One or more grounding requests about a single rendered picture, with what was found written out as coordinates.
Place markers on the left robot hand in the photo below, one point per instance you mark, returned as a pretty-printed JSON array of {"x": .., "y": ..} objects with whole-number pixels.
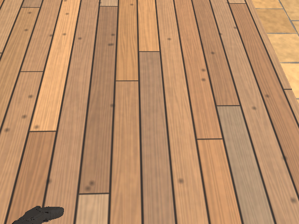
[{"x": 39, "y": 215}]

